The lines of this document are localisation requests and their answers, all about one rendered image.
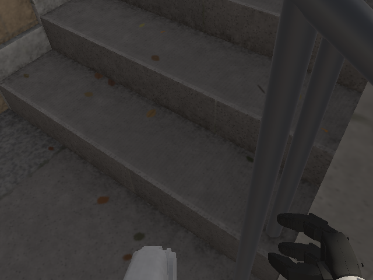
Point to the robot right hand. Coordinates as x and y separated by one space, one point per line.
335 259

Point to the left robot thigh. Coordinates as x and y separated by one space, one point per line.
152 263

